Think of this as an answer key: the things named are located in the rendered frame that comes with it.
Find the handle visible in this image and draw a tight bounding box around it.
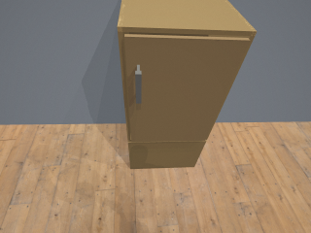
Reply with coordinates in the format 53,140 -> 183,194
135,64 -> 142,104

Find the cupboard door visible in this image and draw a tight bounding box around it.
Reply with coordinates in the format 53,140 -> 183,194
124,34 -> 250,143

